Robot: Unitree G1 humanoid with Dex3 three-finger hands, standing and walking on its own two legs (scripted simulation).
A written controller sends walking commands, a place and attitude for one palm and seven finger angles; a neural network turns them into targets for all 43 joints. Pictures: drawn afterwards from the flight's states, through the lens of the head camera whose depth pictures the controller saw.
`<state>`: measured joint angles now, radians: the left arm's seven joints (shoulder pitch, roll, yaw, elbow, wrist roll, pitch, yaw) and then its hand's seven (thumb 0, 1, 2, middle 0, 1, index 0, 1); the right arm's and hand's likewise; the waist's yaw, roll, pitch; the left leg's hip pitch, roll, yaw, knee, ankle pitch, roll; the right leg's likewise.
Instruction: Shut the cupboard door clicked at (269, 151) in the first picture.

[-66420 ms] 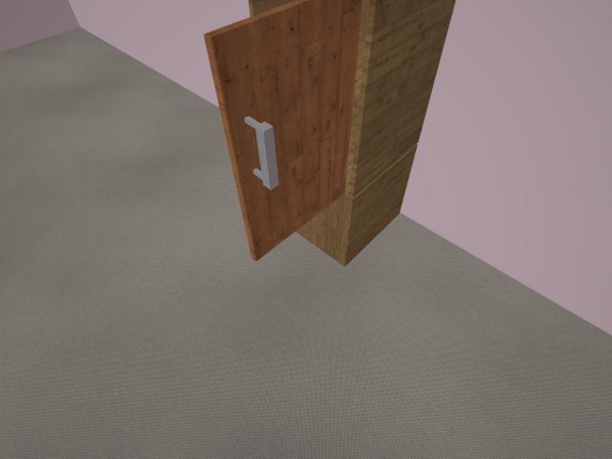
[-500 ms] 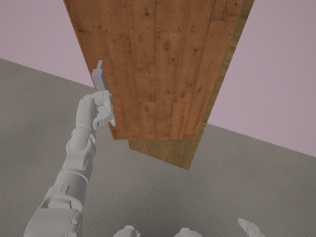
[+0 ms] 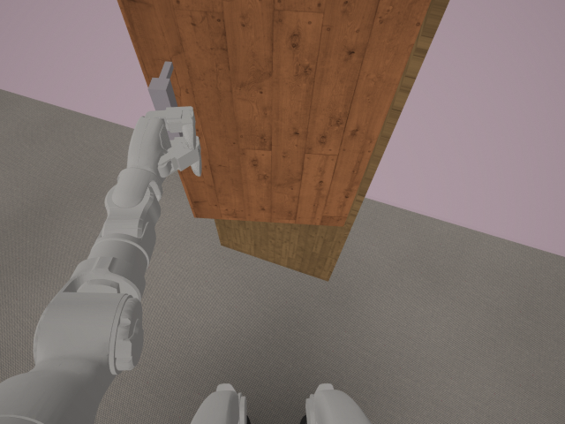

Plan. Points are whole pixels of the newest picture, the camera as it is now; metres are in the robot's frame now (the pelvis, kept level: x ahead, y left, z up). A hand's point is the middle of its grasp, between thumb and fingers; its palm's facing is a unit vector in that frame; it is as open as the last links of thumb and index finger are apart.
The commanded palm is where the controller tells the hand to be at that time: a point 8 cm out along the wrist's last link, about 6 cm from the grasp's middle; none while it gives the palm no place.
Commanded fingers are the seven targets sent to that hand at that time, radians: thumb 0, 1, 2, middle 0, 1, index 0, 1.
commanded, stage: push the door shut along its arc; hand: left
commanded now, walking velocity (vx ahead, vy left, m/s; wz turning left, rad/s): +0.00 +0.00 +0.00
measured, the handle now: (175, 114) +0.55 +0.14 +0.08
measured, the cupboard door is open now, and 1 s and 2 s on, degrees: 16 0 0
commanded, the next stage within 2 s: pull the fist back off the door in 1.22 s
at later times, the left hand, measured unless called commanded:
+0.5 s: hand (228, 116) +0.55 +0.06 +0.09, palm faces -0.31 -0.95 -0.03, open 3.1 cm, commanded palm +0.56 +0.10 +0.09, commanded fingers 0.00 0.90 0.90 -1.30 -1.50 -1.30 -1.50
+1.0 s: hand (247, 96) +0.59 +0.03 +0.09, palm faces -0.39 -0.92 -0.03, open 3.2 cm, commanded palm +0.61 +0.05 +0.09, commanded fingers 0.00 0.90 0.90 -1.30 -1.50 -1.30 -1.50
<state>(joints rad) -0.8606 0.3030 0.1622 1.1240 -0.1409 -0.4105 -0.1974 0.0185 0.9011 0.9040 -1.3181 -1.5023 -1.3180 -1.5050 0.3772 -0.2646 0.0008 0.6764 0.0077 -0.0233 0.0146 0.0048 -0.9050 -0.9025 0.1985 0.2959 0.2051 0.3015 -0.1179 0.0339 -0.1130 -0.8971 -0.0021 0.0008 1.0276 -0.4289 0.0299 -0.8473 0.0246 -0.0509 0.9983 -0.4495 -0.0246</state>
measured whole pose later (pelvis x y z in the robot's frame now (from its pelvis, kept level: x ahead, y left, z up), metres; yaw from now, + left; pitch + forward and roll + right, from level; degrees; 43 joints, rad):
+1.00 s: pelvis +0.01 +0.00 -0.03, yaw -2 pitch +28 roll -4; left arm -1.37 0.51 0.20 1.37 -0.03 -0.21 -0.33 0.02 0.91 0.96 -1.29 -1.50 -1.30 -1.50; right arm 0.45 -0.27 0.03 0.68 -0.04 -0.04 0.03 0.00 -0.90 -0.90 0.20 0.30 0.21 0.30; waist -0.28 0.06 -0.10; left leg -1.17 0.03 -0.02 1.17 -0.49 0.02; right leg -1.11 0.06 -0.07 1.11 -0.49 -0.04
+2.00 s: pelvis +0.01 +0.00 -0.01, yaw -2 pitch +26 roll -2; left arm -1.19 0.23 0.27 1.30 0.07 -0.39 0.27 0.02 0.90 0.91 -1.29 -1.50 -1.30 -1.50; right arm 0.53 -0.26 -0.01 0.68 -0.11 -0.03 0.14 0.00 -0.91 -0.90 0.20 0.30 0.20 0.30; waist -0.27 0.07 -0.14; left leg -1.08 0.02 0.02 1.08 -0.46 0.03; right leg -1.04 0.05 -0.03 1.04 -0.46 -0.02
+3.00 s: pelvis +0.03 -0.02 +0.06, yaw -1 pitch +1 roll +1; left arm -0.06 0.23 0.03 0.18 -0.08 -0.12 0.02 0.02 0.90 0.90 -1.13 -1.32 -1.13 -1.32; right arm 0.19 -0.24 0.02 0.57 0.05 0.06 -0.06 0.01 -0.91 -0.90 0.20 0.30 0.20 0.30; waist 0.00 0.05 -0.05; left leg -0.28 0.00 0.02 0.55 -0.28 0.01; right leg -0.26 0.04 -0.01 0.56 -0.31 -0.04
